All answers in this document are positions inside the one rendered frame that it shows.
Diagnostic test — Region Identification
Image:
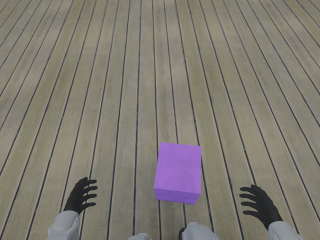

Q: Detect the right robot thigh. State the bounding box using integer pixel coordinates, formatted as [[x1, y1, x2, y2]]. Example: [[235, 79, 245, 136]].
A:
[[182, 224, 220, 240]]

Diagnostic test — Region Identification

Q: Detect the left robot hand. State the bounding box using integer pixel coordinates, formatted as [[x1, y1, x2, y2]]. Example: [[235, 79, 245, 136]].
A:
[[63, 177, 98, 216]]

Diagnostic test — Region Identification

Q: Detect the robot left forearm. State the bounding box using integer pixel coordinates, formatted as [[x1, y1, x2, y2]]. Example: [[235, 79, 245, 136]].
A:
[[46, 210, 80, 240]]

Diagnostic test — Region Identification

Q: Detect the robot right forearm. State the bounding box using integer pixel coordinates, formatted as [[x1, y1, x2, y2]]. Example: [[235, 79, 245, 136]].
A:
[[268, 221, 304, 240]]

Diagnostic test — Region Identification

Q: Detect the right robot hand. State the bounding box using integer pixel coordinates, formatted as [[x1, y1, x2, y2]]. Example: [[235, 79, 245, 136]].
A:
[[239, 184, 283, 231]]

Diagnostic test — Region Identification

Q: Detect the carton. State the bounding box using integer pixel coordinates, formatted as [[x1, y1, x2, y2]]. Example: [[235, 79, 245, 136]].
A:
[[154, 142, 202, 205]]

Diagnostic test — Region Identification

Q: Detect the right robot shin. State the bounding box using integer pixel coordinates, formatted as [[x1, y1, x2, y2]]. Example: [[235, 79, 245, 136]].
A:
[[185, 222, 198, 230]]

